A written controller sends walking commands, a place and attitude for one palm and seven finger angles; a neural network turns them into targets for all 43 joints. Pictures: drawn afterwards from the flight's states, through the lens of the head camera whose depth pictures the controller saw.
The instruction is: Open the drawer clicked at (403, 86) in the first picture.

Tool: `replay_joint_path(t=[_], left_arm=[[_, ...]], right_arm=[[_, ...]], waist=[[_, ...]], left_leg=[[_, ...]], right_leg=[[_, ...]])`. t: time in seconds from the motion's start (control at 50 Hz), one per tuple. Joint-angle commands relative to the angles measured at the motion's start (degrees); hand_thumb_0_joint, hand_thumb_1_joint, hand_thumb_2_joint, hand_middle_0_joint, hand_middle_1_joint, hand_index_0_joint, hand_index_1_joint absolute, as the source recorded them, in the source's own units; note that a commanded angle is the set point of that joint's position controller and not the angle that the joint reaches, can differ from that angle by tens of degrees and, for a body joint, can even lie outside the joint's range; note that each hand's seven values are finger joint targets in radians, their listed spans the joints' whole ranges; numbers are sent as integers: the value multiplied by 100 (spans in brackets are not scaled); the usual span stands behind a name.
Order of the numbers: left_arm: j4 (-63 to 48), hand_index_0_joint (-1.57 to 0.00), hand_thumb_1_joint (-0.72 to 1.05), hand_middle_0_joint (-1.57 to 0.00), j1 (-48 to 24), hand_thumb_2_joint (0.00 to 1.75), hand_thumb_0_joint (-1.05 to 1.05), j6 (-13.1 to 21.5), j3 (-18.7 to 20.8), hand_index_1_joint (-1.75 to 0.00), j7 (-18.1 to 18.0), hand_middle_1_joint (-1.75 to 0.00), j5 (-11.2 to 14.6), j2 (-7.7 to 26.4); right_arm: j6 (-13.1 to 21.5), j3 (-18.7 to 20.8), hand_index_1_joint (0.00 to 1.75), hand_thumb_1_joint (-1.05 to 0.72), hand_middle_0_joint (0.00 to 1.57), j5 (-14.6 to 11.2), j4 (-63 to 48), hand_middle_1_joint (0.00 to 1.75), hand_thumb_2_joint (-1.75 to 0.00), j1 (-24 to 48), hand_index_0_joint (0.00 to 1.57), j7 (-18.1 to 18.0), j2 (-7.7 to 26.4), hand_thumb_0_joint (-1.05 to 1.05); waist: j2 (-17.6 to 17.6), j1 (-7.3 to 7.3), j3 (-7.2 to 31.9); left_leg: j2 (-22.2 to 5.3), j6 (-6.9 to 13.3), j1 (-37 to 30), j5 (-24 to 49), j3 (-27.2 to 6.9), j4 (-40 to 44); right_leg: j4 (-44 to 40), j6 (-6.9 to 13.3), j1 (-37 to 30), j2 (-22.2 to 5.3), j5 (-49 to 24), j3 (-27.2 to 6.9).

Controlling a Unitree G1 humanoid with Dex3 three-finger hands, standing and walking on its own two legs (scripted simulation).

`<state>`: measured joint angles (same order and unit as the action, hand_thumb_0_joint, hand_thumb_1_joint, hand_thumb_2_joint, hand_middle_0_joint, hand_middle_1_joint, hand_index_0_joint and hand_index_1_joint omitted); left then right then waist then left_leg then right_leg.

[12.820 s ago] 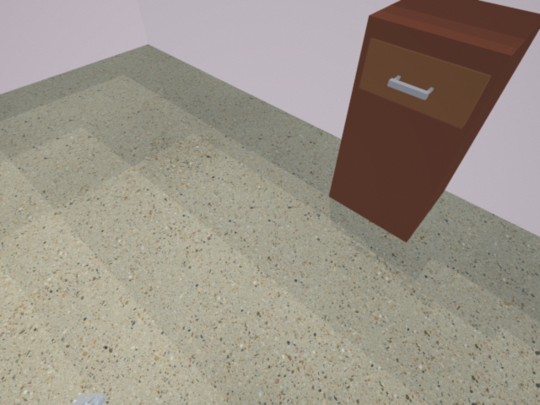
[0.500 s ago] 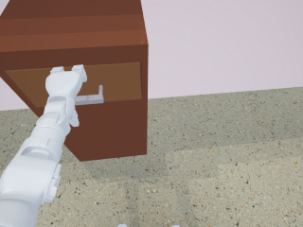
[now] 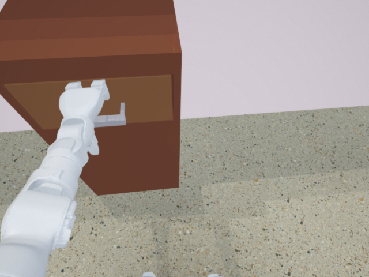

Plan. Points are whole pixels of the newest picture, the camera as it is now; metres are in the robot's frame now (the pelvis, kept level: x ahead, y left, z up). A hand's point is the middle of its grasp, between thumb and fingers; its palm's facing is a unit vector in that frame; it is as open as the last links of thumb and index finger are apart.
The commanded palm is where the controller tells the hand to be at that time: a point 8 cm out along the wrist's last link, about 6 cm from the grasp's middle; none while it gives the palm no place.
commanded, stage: lower the fingers behind the handle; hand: left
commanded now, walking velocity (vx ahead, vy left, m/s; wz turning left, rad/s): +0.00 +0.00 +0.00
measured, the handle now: (100, 114) +0.53 +0.20 -0.02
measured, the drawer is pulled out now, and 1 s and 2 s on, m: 0.00 0.00 0.00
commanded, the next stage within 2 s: close the thumb around the handle in 1.42 s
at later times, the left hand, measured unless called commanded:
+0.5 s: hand (94, 128) +0.47 +0.20 -0.01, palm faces -0.06 -0.03 -1.00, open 13.8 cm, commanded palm +0.47 +0.20 +0.05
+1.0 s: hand (96, 135) +0.47 +0.21 -0.04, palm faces -0.07 -0.03 -1.00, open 13.8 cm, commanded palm +0.46 +0.20 +0.01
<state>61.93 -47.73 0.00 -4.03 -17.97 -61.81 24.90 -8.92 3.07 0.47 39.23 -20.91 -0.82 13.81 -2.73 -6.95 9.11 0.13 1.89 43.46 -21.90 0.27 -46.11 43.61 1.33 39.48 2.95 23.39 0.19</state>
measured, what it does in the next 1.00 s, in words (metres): stands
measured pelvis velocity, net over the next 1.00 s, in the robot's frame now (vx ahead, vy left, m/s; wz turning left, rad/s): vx -0.02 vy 0.00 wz -0.01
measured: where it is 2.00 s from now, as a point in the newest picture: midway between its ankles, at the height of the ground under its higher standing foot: outside the picture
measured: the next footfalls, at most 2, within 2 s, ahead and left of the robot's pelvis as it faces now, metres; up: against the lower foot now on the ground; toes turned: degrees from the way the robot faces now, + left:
none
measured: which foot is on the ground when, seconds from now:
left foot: down 0.00-1.00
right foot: down 0.00-1.00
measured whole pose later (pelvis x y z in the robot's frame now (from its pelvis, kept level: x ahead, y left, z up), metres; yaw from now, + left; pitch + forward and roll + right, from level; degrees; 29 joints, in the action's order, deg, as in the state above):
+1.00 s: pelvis -0.02 +0.00 -0.03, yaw -1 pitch +25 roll -3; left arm 66.6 -48.2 1.2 -2.2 -24.2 -63.8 26.2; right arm -7.2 2.7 1.9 40.8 -20.8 -0.7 13.7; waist -3.1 -8.7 11.2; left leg -0.5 2.1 56.9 -25.2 -0.3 -57.3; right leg 54.2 1.1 52.5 3.6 26.5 1.1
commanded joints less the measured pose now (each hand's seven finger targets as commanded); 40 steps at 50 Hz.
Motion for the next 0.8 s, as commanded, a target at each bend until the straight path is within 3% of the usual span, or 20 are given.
replay_joint_path(t=[0.0,0.02,0.06,0.08,0.1,0.2,0.24,0.26,0.3,0.34,0.4,0.46,0.48,0.52,0.54,0.58,0.6,0.64,0.68,0.78], left_arm=[[-1247,-30,-50,-30,-2419,30,0,97,491,-120,-303,-120,-53,1451],[-1174,-30,-50,-30,-2263,30,0,94,538,-120,-325,-120,-78,1477],[-1020,-30,-50,-30,-2262,30,0,74,383,-120,-359,-120,-50,1236],[-967,-30,-50,-30,-2315,30,0,64,396,-120,-386,-120,-44,1307],[-992,-30,-50,-30,-2410,30,0,64,480,-120,-409,-120,-82,1473],[-1145,-30,-50,-30,-2534,30,0,155,470,-120,-449,-120,-107,1469],[-1043,-30,-50,-30,-2379,30,0,155,350,-120,-464,-120,-92,1249],[-1009,-30,-50,-30,-2495,30,0,167,239,-120,-448,-120,-63,1099],[-1081,-30,-50,-30,-2404,30,0,201,436,-120,-487,-120,-82,1336],[-930,-30,-50,-30,-2291,30,0,163,314,-120,-528,-120,-94,1138],[-803,-30,-50,-30,-2450,30,0,115,292,-120,-615,-120,-143,1157],[-827,-30,-50,-30,-2673,30,0,81,314,-120,-681,-120,-139,1171],[-879,-30,-50,-30,-2697,30,0,89,492,-120,-712,-120,-159,1433],[-802,-30,-50,-30,-2587,30,0,58,542,-120,-738,-120,-167,1510],[-763,-30,-50,-30,-2495,30,0,35,556,-120,-755,-120,-183,1523],[-691,-30,-50,-30,-2457,30,0,13,530,-120,-757,-120,-185,1459],[-668,-30,-50,-30,-2310,30,0,-4,602,-120,-747,-120,-169,1536],[-615,-30,-50,-30,-2352,30,0,-22,471,-120,-715,-120,-164,1412],[-734,-30,-50,-30,-2354,30,0,54,529,-120,-673,-120,-143,1487],[-571,-30,-50,-30,-2198,30,0,146,499,-120,-661,-120,-154,1437]], right_arm=[[117,352,30,-90,20,68,-328,30,-90,-730,20,-58,925,0],[110,349,30,-90,20,65,-334,30,-90,-739,20,-55,923,0],[115,346,30,-90,20,63,-306,30,-90,-711,20,-44,908,0],[124,348,30,-90,20,52,-294,30,-90,-732,20,-55,940,0],[133,347,30,-90,20,48,-270,30,-90,-740,20,-66,956,0],[170,366,30,-90,20,77,-229,30,-90,-785,20,-80,932,0],[171,376,30,-90,20,83,-208,30,-90,-783,20,-65,920,0],[176,378,30,-90,20,95,-180,30,-90,-775,20,-59,915,0],[173,381,30,-90,20,101,-173,30,-90,-815,20,-55,950,0],[168,377,30,-90,20,103,-167,30,-90,-797,20,-44,929,0],[172,358,30,-90,20,101,-150,30,-90,-784,20,-42,945,0],[203,355,30,-90,20,122,-132,30,-90,-780,20,-36,938,0],[206,350,30,-90,20,122,-136,30,-90,-813,20,-43,969,0],[202,328,30,-90,20,135,-157,30,-90,-782,20,-64,966,0],[202,315,30,-90,20,136,-162,30,-90,-779,20,-61,959,0],[213,325,30,-90,20,144,-141,30,-90,-794,20,-52,960,0],[208,314,30,-90,20,142,-148,30,-90,-782,20,-48,971,0],[209,312,30,-90,20,131,-156,30,-90,-784,20,-59,958,0],[226,319,30,-90,20,131,-149,30,-90,-813,20,-67,970,0],[235,310,30,-90,20,136,-103,30,-90,-832,20,-81,964,0]], waist=[[-242,-8,2620],[-169,26,2565],[-66,-69,2295],[36,-119,2222],[-9,-122,2235],[-337,-117,2577],[-273,-149,2482],[-221,-235,2432],[-300,-131,2587],[-235,-156,2452],[-266,-214,2263],[-310,-262,2438],[-356,-226,2578],[-235,-209,2643],[-324,-159,2696],[-281,-207,2644],[-314,-134,2659],[-182,-226,2529],[-231,-198,2726],[-174,-227,2541]], left_leg=[[89,104,-1971,2963,8,92],[84,96,-1899,2965,-11,83],[83,108,-1744,2833,2,73],[88,125,-1644,2606,11,79],[90,124,-1577,2530,12,61],[86,104,-1773,2720,-26,-71],[75,94,-1772,2720,-34,-115],[60,97,-1773,2765,-65,-148],[52,84,-1793,2810,-80,-171],[62,83,-1668,2698,-65,-192],[58,84,-1500,2449,-90,-222],[51,91,-1506,2439,-113,-304],[46,90,-1509,2410,-118,-325],[68,110,-1326,2355,-69,-375],[81,103,-1290,2370,-54,-397],[59,100,-1293,2437,-76,-436],[58,92,-1257,2425,-49,-440],[56,107,-1141,2304,-38,-450],[55,113,-1186,2311,-53,-490],[46,109,-974,2207,-84,-572]], right_leg=[[-310,71,-762,99,-2719,10],[-285,76,-745,106,-2682,35],[-314,73,-608,109,-2586,51],[-344,51,-592,110,-2476,30],[-321,51,-572,97,-2440,14],[-194,65,-432,103,-2499,14],[-188,64,-306,116,-2427,47],[-167,64,-210,115,-2429,56],[-105,71,-226,125,-2441,53],[-96,71,-144,131,-2354,88],[-57,81,82,130,-2099,95],[14,83,164,128,-2054,100],[54,73,142,131,-2038,90],[83,55,4,120,-2150,53],[116,65,-16,121,-2191,52],[148,56,67,131,-2218,76],[163,59,26,127,-2226,77],[130,45,37,124,-2207,62],[167,41,25,117,-2213,44],[266,45,241,119,-2096,69]])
